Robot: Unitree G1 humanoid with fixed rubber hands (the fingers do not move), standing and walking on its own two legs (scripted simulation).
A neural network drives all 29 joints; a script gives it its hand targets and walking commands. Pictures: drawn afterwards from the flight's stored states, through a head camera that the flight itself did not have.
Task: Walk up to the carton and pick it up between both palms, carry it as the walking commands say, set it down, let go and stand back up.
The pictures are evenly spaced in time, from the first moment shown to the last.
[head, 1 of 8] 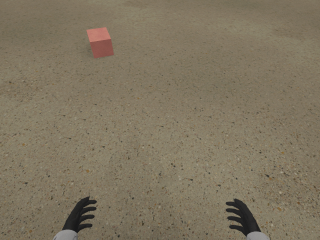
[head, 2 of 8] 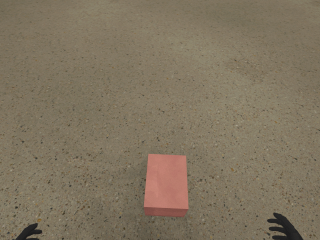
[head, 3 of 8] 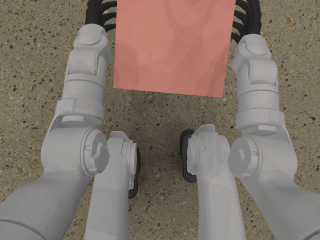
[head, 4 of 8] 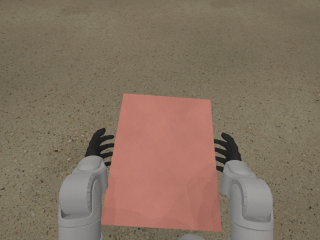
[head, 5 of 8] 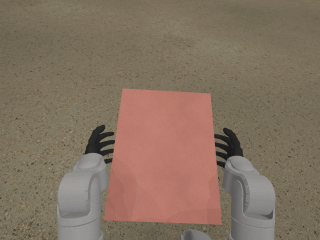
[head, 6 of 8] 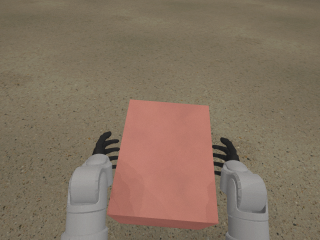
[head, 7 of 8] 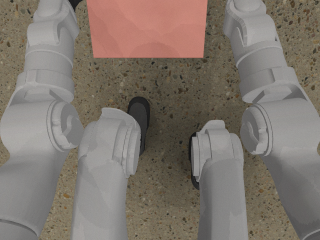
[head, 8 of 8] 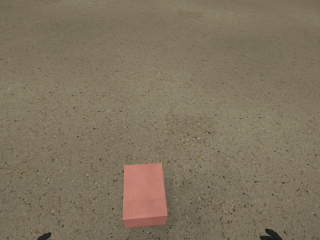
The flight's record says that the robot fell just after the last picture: no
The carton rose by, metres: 0.71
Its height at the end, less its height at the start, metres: +0.00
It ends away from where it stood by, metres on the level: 3.19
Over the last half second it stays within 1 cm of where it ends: yes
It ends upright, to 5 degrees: yes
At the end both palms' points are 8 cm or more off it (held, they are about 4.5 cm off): yes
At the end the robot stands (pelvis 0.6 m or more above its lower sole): yes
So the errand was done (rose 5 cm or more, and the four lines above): yes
